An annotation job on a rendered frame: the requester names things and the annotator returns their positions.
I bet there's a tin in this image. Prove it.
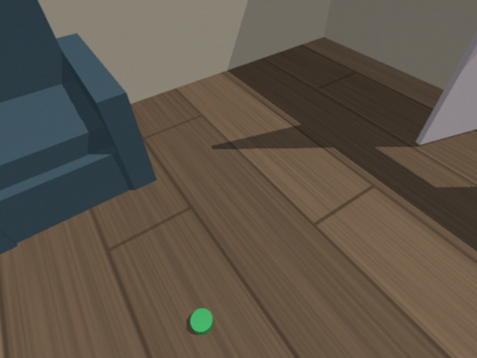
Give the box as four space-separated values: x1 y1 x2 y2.
190 308 214 335

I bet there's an armchair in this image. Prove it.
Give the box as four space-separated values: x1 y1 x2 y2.
0 0 157 254

